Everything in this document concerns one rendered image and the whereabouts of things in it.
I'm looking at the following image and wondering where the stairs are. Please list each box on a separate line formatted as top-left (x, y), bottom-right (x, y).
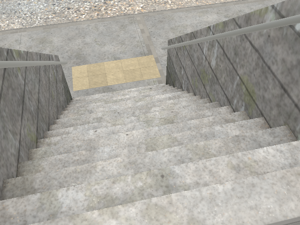
top-left (0, 83), bottom-right (300, 225)

